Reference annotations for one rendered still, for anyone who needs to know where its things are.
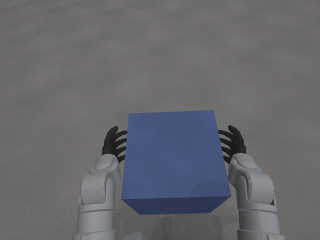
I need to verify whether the robot right hand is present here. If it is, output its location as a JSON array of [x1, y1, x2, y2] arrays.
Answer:
[[218, 125, 247, 164]]

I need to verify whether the robot right forearm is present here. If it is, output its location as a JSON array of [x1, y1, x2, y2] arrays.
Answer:
[[227, 153, 285, 240]]

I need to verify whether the carton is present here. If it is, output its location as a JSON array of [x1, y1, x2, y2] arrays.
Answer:
[[121, 110, 231, 215]]

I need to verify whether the robot left forearm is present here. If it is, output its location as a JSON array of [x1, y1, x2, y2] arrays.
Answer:
[[72, 154, 122, 240]]

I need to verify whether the robot left hand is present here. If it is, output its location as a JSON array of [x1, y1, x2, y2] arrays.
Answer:
[[102, 126, 128, 163]]

